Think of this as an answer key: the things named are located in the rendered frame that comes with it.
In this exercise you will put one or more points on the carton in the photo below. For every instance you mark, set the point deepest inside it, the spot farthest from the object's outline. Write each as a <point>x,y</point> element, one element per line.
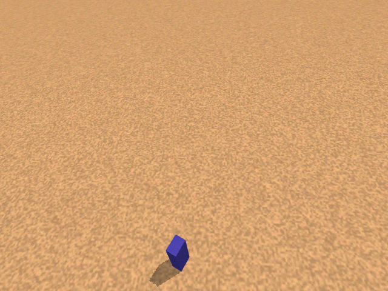
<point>178,253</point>

